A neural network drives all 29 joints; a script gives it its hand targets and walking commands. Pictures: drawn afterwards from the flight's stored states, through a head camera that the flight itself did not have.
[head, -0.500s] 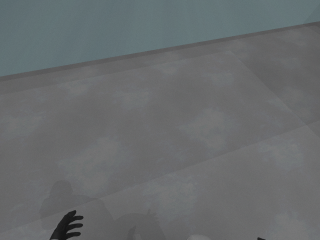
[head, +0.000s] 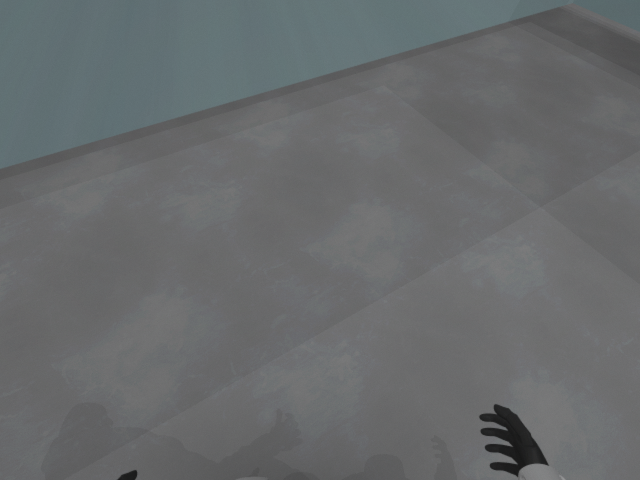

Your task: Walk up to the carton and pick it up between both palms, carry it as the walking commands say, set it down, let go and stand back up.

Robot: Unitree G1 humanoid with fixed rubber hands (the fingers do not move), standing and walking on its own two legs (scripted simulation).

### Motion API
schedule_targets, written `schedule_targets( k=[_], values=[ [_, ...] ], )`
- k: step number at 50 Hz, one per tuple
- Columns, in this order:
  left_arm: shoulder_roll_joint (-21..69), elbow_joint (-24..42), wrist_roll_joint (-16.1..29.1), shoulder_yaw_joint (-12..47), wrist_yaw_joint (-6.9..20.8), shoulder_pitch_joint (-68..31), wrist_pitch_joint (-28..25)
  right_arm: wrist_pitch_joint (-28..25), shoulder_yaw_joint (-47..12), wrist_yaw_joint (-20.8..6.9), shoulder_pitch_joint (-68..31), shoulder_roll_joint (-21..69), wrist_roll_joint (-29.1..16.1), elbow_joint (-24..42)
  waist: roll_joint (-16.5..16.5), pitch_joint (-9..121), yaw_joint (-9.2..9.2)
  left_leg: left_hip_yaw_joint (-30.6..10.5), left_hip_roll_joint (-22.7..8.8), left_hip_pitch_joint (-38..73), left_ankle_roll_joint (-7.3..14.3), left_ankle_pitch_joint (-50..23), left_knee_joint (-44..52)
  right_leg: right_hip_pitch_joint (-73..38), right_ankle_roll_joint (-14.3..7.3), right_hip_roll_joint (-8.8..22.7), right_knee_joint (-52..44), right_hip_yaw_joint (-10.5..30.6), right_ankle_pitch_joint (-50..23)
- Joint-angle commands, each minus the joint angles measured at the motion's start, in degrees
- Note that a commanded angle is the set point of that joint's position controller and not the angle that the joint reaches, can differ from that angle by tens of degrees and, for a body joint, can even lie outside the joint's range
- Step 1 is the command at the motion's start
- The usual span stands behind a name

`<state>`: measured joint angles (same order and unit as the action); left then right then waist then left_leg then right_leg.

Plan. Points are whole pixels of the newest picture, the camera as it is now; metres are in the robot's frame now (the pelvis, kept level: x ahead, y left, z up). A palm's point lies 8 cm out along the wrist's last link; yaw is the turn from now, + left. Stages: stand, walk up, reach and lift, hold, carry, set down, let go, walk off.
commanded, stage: walk up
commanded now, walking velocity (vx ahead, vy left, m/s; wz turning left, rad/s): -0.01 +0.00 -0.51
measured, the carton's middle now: out of the picture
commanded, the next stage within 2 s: none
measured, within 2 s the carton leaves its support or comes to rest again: neither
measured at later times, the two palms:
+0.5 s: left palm (175, 448) +0.16 +0.20 -0.08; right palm out of the picture -0.01 -0.32 -0.12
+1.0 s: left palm (192, 436) +0.18 +0.19 -0.12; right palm out of the picture -0.05 -0.30 -0.09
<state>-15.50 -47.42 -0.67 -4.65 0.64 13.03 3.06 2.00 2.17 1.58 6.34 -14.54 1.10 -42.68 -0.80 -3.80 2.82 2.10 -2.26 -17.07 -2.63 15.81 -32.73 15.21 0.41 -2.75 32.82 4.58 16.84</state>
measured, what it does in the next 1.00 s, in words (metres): steps on the spot, turning right: right foot, then left foot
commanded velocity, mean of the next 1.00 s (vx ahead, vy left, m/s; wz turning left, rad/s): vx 0.00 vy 0.00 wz -0.50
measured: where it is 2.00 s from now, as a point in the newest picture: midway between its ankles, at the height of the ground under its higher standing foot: outside the picture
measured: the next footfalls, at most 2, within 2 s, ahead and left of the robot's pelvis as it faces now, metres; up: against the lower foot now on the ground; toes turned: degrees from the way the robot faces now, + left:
right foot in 0.38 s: -0.01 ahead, -0.14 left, +0.00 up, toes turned -16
left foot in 0.82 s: +0.08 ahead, +0.08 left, +0.00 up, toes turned -22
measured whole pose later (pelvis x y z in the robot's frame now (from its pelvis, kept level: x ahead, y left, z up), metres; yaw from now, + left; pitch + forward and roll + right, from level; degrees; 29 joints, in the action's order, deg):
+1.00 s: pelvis -0.01 -0.01 +0.01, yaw -31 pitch +0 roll -1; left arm -16.6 -47.5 -1.4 -4.2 1.9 12.5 4.2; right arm 1.3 2.0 1.9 9.3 -14.1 1.6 -46.1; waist -1.8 -5.4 1.7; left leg 7.3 -4.3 -11.8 0.0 15.6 -28.0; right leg 24.9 3.8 -0.9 57.5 -0.1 26.7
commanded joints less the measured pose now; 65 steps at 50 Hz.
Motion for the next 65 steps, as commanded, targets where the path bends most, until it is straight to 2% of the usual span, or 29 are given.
schedule_targets(
  k=[1, 3, 5, 7, 14, 17, 18, 19, 20, 21, 22, 24, 26, 35, 38, 40, 41, 42, 43, 45, 48, 53, 57, 58, 59, 60, 61, 63, 65],
  values=[
    [-2.85, 6.52, -0.18, -0.66, -0.36, -2.22, 0.02, -0.94, 3.17, 0.37, 7.35, -14.34, 1.19, 2.08, 21.96, 3.86, -4.49, -25.50, -24.79, 11.91, 7.61, -0.64, 21.06, 19.62, 2.15, -2.93, 17.56, -4.06, 17.92],
    [-6.53, 5.23, -0.27, -1.65, -0.07, -3.54, 0.95, -0.51, 2.37, -0.19, 2.58, -10.09, 0.55, 3.32, 11.33, 1.55, -3.54, -18.42, -22.06, 3.42, 9.94, 0.95, 20.14, 15.52, 2.71, 2.07, 30.81, -1.31, 15.63],
    [-6.18, 3.61, -0.48, -1.60, 1.02, -1.28, 1.37, -0.47, 1.90, 0.16, -0.71, -7.33, 0.63, 3.35, 10.63, 1.65, -1.72, -8.32, -16.15, 3.14, 9.26, -3.81, 18.20, 13.90, 3.82, 2.98, 34.80, -2.96, 8.99],
    [-5.36, 4.17, -0.35, -1.14, 1.63, -0.89, 1.49, -0.72, 1.86, 0.36, 0.83, -7.00, 0.92, 2.74, 11.45, 3.51, -1.90, -3.64, -13.80, 5.87, 8.98, -10.18, 16.53, 12.97, 4.31, 3.28, 33.55, -4.06, 7.07],
    [-2.82, 6.45, 0.46, 0.19, 1.94, -5.39, 1.51, -0.99, 3.20, -0.49, 6.03, -10.05, 1.19, 0.50, 13.10, 4.93, -4.46, -1.94, -16.82, 9.51, 10.04, -14.52, 13.57, 6.64, 2.85, 4.01, 11.63, -6.86, 10.59],
    [-3.01, 5.40, 0.66, 0.15, 1.46, -1.74, 0.27, -0.53, 3.46, -1.17, 5.99, -10.81, 0.33, 0.42, 10.26, 6.32, -2.54, -0.46, -17.27, 7.51, 7.19, -18.76, 7.98, -0.69, 1.35, 3.03, -1.60, -9.71, 2.96],
    [-4.17, 5.07, 0.14, -0.22, 1.13, -0.35, -0.44, -0.38, 3.06, -1.41, 6.46, -10.01, -0.13, 0.23, 7.87, 6.65, -1.70, 1.14, -15.82, 4.87, 4.60, -18.10, 3.93, -4.98, 0.06, 4.51, -7.94, -9.20, -1.75],
    [-8.00, 4.97, -0.75, -1.11, 0.86, 1.63, -1.33, -0.28, 2.41, -1.49, 7.05, -7.89, -0.36, 0.27, -0.26, 7.06, -0.90, 4.36, -12.43, -2.20, 1.04, -10.28, -5.59, -11.06, -2.43, 12.05, -13.39, -0.52, -8.01],
    [-16.22, 6.04, -1.54, -2.57, 0.43, 2.46, -1.67, -0.01, 1.22, -1.46, 2.59, -4.64, -0.32, 4.63, -19.33, 4.49, 1.09, 6.66, -1.49, -18.71, -3.23, 17.38, -17.70, -10.85, -9.70, 25.67, -15.52, 21.42, -22.29],
    [-16.08, 5.73, -1.30, -2.83, 0.02, 4.64, -1.23, 0.90, 1.54, -0.53, 0.00, -5.49, 0.32, 3.86, -14.68, 5.21, 2.53, -0.79, -3.18, -19.33, -2.19, 19.55, -26.99, -8.98, -11.82, 26.34, -15.08, 21.13, -25.60],
    [-13.59, 6.24, -1.35, -2.22, -0.54, 1.45, -1.20, 0.99, 1.87, -0.44, 1.06, -6.16, 0.52, 2.89, -10.85, 5.16, 0.31, -2.94, -3.67, -19.33, -1.95, 16.50, -28.58, -8.35, -10.88, 23.11, -14.17, 16.96, -22.14],
    [-10.43, 7.04, -1.14, -1.45, -0.90, -4.00, -1.24, 0.47, 2.46, -0.78, 2.26, -7.62, 0.09, 1.22, -9.26, 4.81, -1.55, -2.68, -3.64, -18.38, -2.11, 8.84, -28.82, -8.66, -8.54, 16.44, -13.04, 11.19, -20.90],
    [-9.45, 6.55, -0.96, -1.49, -0.86, -3.55, -1.70, 0.72, 2.60, -1.06, 3.70, -7.43, 0.14, -0.46, -8.99, 6.42, -1.50, -1.67, -3.08, -16.77, -2.59, 6.85, -28.98, -10.62, -8.63, 14.37, -11.69, 9.10, -28.32],
    [-10.99, 5.72, -1.39, -2.30, -0.45, 0.98, -1.65, 1.28, 1.21, -0.70, -1.35, -6.16, -0.50, 0.14, -8.26, 4.84, 0.05, -1.48, -0.02, -7.87, -1.27, 7.47, -13.20, -5.72, -9.39, 13.99, -12.59, 14.85, -21.03],
    [-10.65, 4.99, -1.19, -2.26, -0.26, 0.16, -1.21, 0.44, 0.94, -0.17, 1.43, -5.48, -0.77, -0.42, -8.09, 5.19, -1.32, -1.06, 1.58, -1.46, -0.53, 6.80, -4.57, -3.03, -8.27, 13.10, -11.11, 16.64, -22.31],
    [-9.24, 4.37, -0.48, -1.82, -0.32, -0.57, -1.24, -0.62, 1.13, 0.61, 5.27, -5.32, -0.88, -1.54, -6.00, 5.90, -3.93, -0.79, 1.07, 8.05, -0.05, -2.25, 9.27, 0.78, -4.87, 10.39, -7.29, 15.12, -19.56],
    [-7.19, 4.14, -0.23, -1.59, -0.34, 0.07, -1.59, -1.28, 1.82, 0.90, 7.04, -7.09, -0.59, -1.98, -2.70, 6.40, -4.51, -3.46, -3.61, 15.05, 0.13, -6.39, 13.42, 5.66, -2.52, 7.51, -4.03, 12.48, -14.42],
    [-3.25, 3.76, -0.45, -1.10, -0.32, 2.87, -1.84, -1.52, 2.72, 0.98, 7.15, -11.21, 0.02, -1.67, 11.11, 5.97, -3.16, -14.52, -15.43, 19.95, 2.24, -12.42, 17.12, 14.13, 0.43, 0.16, 7.88, 4.72, 0.89],
    [-4.89, 6.39, -0.51, -0.92, -0.53, 0.55, -0.79, -1.23, 3.24, 0.58, 6.23, -15.02, 0.15, -1.10, 17.50, 6.30, -3.74, -22.01, -25.12, 14.47, 9.59, -17.76, 16.91, 16.24, 2.79, -1.66, 16.99, -1.54, 17.49],
    [-6.81, 4.10, -0.80, -1.17, -0.05, -0.62, 0.15, -1.01, 2.51, 0.16, 2.78, -10.39, -0.06, -0.05, 9.24, 4.03, -2.42, -13.04, -20.83, 9.35, 10.69, -20.42, 14.51, 13.98, 2.71, 2.01, 27.73, -1.19, 15.67],
    [-5.41, 2.82, -0.82, -0.50, 1.49, 0.53, 0.72, -1.30, 1.98, 0.73, 1.94, -8.59, 0.61, -0.19, 11.43, 2.83, -1.75, -2.63, -14.43, 7.73, 9.78, -23.96, 13.49, 11.78, 3.87, 3.29, 29.12, -4.39, 9.73],
    [-3.23, 4.68, -0.22, 0.90, 1.60, -4.00, 0.65, -1.75, 2.93, -0.14, 7.71, -10.45, 1.05, -2.74, 12.75, 4.34, -4.93, 0.03, -15.95, 11.20, 10.30, -30.76, 10.78, 6.33, 2.95, 3.30, 13.57, -7.56, 9.99],
    [-3.72, 4.40, -0.13, 0.84, 1.27, -1.26, -0.44, -1.08, 3.38, -0.95, 8.27, -11.70, 0.11, -3.67, 11.65, 5.24, -3.48, 0.72, -17.26, 9.62, 7.11, -31.16, 5.66, -0.69, 1.12, 3.08, -2.01, -9.75, 1.97],
    [-4.94, 4.10, -0.67, 0.45, 1.03, 0.27, -1.20, -0.94, 3.07, -1.23, 8.41, -10.94, -0.41, -3.83, 9.54, 5.63, -2.47, 2.28, -16.04, 6.61, 4.31, -26.78, 2.53, -5.44, -0.27, 4.98, -9.15, -9.69, -4.79],
    [-8.97, 3.96, -1.52, -0.71, 0.94, 2.36, -2.11, -0.86, 2.14, -1.47, 8.79, -7.84, -0.64, -3.33, 0.55, 6.58, -1.51, 4.86, -12.65, -0.13, 0.69, -15.18, -5.69, -11.62, -3.00, 13.03, -13.56, -1.45, -14.99],
    [-15.79, 4.72, -1.57, -1.99, 0.64, 4.08, -2.54, -0.33, 1.09, -1.49, 5.61, -3.54, -0.85, 0.21, -16.73, 6.11, 0.18, 6.69, -2.72, -14.70, -3.30, 16.69, -17.14, -13.64, -11.56, 26.95, -13.59, 18.95, -36.84],
    [-15.24, 3.45, -1.35, -1.75, 0.21, 7.71, -2.21, 0.75, 1.46, -0.72, 2.85, -5.14, -0.19, 0.36, -12.34, 6.39, 1.68, 0.35, -4.62, -16.77, -2.30, 20.41, -25.33, -13.40, -14.58, 27.61, -11.74, 17.83, -42.72],
    [-11.36, 3.97, -1.55, -0.57, -0.75, 1.88, -2.03, 0.73, 2.05, -1.08, 3.65, -6.33, -0.04, -1.05, -7.23, 4.89, -1.29, -2.42, -5.30, -16.34, -2.16, 14.62, -27.40, -11.16, -11.43, 20.37, -10.82, 9.59, -35.87],
    [-9.77, 4.57, -1.10, -0.05, -0.91, -1.34, -2.10, 0.72, 2.58, -1.48, 4.45, -6.75, 0.03, -1.75, -8.16, 5.96, -1.99, -1.62, -4.29, -15.10, -2.69, 9.84, -29.71, -10.79, -9.64, 15.85, -10.13, 5.94, -36.14]
  ],
)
